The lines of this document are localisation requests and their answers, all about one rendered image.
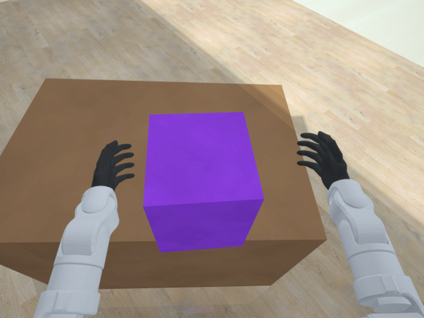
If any pedestal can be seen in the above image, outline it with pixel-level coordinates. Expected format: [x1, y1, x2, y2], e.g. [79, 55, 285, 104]
[0, 78, 327, 289]

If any left robot forearm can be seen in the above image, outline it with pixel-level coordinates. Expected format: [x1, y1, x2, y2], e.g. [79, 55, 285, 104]
[33, 186, 119, 318]

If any right robot forearm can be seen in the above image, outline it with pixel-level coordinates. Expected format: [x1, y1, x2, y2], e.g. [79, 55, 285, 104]
[327, 179, 424, 317]

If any robot left hand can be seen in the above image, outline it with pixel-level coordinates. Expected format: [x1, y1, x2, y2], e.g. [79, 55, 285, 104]
[91, 140, 134, 191]

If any robot right hand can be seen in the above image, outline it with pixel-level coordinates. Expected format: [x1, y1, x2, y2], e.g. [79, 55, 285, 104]
[297, 131, 350, 190]

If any carton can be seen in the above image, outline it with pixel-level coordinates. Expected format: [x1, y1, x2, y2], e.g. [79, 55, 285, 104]
[143, 112, 264, 252]

